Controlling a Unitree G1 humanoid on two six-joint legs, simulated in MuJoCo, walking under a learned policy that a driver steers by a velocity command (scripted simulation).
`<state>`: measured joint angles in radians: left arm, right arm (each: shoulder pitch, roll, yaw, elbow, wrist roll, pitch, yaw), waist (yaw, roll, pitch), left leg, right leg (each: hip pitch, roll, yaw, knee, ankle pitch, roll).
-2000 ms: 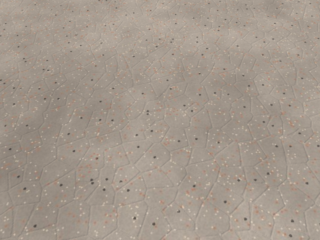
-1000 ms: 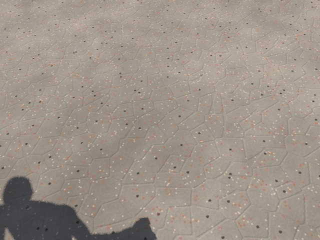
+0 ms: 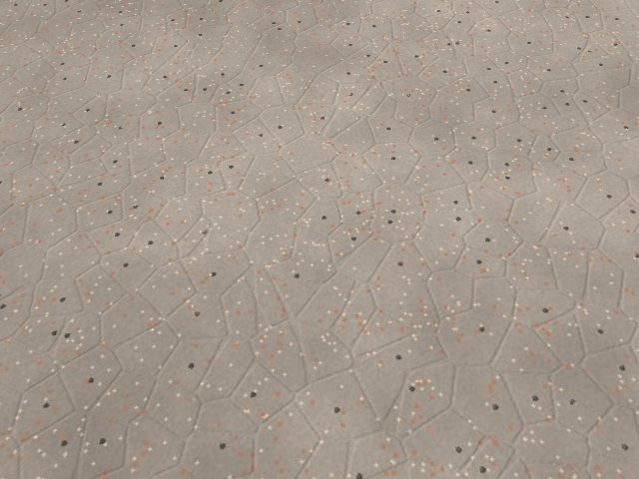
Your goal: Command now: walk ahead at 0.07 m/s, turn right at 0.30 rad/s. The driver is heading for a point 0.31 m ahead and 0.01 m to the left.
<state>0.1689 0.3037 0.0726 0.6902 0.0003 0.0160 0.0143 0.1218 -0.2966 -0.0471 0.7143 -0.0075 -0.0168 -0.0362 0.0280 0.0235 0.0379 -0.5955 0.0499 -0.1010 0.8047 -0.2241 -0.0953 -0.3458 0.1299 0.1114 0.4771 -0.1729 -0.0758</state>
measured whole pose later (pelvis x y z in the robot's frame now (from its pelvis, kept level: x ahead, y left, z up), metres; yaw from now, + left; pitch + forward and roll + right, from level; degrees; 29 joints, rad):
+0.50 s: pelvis +0.06 +0.03 -0.01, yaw -3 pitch -1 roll +0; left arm 0.20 0.24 0.04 0.74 0.01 0.02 0.01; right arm 0.16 -0.24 -0.03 0.73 -0.01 -0.02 0.00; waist 0.00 0.00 0.03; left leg -0.27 0.00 -0.02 0.57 -0.28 -0.01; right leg -0.22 0.04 0.09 0.58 -0.34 -0.01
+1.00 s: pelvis +0.07 +0.03 +0.00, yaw -2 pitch -2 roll +0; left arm 0.21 0.21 0.04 0.85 0.01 0.00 0.03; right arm 0.19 -0.23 -0.04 0.86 -0.01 -0.01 -0.03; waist -0.01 0.00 0.04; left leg -0.24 0.00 -0.03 0.54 -0.27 -0.01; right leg -0.18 0.04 0.08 0.54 -0.33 -0.01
